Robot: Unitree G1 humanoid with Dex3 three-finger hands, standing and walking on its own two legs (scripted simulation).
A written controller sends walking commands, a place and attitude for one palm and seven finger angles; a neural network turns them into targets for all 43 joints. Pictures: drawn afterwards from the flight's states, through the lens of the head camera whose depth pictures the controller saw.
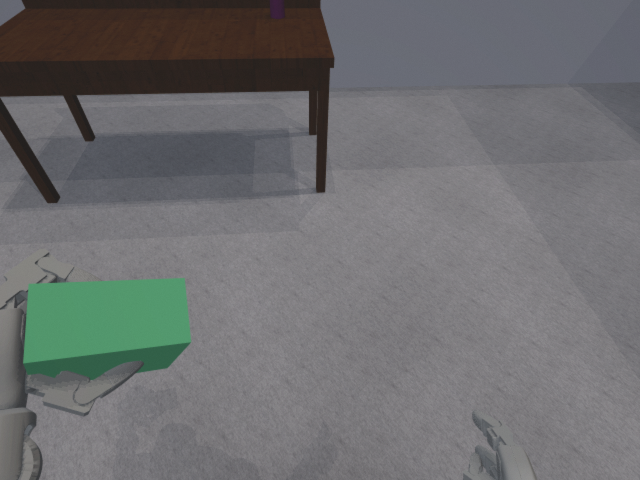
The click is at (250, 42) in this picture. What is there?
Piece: table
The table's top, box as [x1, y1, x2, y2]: [0, 8, 333, 71]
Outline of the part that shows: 0,26 0,71 333,67 333,55 319,8 285,8 285,16 281,19 271,18 269,14 269,8 25,8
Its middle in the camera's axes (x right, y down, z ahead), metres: -0.66 -0.86 +1.63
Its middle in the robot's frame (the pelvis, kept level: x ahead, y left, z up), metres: +1.76 +0.76 -0.12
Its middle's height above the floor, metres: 0.65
